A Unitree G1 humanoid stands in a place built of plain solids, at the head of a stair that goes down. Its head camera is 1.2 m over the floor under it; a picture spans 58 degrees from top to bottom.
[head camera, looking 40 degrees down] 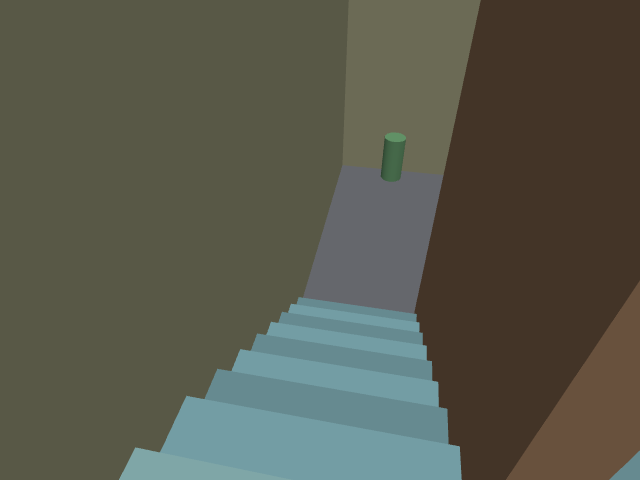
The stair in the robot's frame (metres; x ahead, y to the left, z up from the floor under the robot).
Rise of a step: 0.17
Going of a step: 0.22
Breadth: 0.91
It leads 11 degrees to the right of straight ahead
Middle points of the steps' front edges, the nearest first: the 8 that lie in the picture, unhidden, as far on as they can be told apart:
0.71 0.01 -0.16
0.92 -0.03 -0.33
1.14 -0.07 -0.50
1.36 -0.11 -0.66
1.57 -0.16 -0.83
1.79 -0.20 -0.99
2.01 -0.24 -1.16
2.22 -0.28 -1.32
